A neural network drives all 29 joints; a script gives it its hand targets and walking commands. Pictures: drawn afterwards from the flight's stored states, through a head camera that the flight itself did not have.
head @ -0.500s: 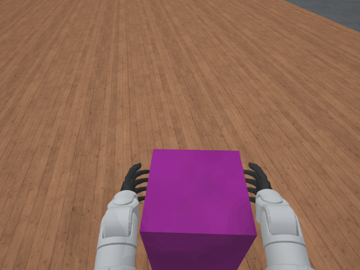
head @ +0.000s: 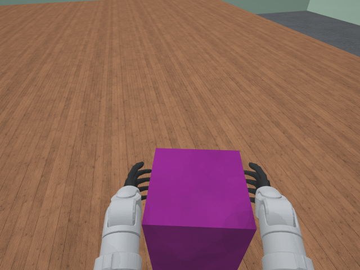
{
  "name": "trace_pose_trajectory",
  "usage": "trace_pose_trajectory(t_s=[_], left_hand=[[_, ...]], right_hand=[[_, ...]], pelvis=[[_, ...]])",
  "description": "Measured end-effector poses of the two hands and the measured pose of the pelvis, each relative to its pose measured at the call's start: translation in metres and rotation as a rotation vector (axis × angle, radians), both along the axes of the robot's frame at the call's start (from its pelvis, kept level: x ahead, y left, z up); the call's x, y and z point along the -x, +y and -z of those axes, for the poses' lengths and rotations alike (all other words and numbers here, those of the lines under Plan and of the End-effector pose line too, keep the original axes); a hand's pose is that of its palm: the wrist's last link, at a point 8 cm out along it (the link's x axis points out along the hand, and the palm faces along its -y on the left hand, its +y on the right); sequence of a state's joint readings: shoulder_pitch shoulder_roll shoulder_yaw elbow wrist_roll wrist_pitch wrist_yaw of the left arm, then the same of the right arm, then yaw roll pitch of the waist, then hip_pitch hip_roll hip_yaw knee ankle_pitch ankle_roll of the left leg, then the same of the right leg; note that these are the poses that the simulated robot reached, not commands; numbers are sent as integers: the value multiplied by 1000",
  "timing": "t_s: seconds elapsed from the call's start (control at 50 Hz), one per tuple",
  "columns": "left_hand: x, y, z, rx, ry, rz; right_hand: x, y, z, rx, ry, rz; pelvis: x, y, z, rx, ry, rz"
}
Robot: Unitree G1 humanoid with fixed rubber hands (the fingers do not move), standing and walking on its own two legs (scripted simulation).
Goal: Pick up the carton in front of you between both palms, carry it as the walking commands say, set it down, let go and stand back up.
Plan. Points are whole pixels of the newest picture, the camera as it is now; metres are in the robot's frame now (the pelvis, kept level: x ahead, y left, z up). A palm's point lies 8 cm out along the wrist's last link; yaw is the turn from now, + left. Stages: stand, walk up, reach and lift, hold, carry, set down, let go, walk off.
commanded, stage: hold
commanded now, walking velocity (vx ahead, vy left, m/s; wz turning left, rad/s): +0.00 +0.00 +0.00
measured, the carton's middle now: (195, 211) +0.30 +0.00 -0.03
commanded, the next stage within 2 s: set down in 0.16 s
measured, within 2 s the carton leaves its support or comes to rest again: neither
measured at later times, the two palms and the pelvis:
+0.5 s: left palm (139, 185) +0.34 +0.15 +0.02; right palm (256, 187) +0.34 -0.15 +0.02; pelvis +0.01 +0.00 -0.01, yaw +0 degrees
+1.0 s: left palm (151, 212) +0.39 +0.14 -0.18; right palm (242, 218) +0.37 -0.16 -0.18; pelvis -0.03 -0.01 -0.12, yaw -1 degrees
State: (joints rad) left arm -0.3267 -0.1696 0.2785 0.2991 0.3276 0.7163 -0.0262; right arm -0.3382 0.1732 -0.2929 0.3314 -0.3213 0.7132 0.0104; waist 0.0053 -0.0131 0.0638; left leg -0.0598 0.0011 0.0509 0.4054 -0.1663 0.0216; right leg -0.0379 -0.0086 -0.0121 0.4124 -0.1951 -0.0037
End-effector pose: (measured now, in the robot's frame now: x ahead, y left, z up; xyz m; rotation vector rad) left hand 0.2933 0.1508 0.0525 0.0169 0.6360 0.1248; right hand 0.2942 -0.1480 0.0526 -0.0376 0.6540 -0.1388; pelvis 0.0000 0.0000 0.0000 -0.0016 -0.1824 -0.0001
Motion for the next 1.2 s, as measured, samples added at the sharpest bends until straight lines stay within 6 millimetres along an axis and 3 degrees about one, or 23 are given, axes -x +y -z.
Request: trace_pose_trajectory(t_s=[0.28,0.44,0.54,0.68,0.8,1.06,1.2], left_hand=[[-16,0,-2,10,-3,7],[-40,-3,18,43,15,-12],[-54,-3,53,24,34,7],[-56,-4,132,-1,52,28],[-63,-3,191,10,16,31],[-99,-8,251,36,-9,40],[-110,-5,293,41,14,35]], right_hand=[[-12,0,-2,-7,-3,18],[-34,-2,18,-32,12,45],[-47,-3,52,-11,31,37],[-48,-3,130,1,48,34],[-53,-3,188,-19,9,57],[-78,-8,251,-61,-21,114],[-90,-5,293,-54,2,109]], pelvis=[[-9,4,-1,-2,9,10],[-10,0,3,-2,55,5],[-7,-4,10,0,145,-1],[2,-9,27,2,359,-9],[12,-10,57,7,559,-2],[34,-3,133,6,773,10],[42,0,173,10,852,11]])
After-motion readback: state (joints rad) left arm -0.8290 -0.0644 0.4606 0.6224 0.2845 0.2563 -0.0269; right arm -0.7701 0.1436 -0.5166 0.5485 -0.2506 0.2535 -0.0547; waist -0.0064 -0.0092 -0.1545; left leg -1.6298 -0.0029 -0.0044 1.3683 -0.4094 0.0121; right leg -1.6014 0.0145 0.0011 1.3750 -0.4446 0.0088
